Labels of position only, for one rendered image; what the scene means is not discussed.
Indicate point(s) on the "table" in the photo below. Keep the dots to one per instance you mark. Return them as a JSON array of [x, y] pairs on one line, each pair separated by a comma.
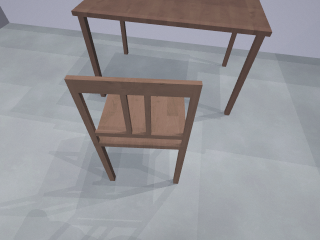
[[231, 16]]

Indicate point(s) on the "chair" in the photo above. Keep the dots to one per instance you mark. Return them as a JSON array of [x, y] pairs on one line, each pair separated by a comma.
[[138, 113]]

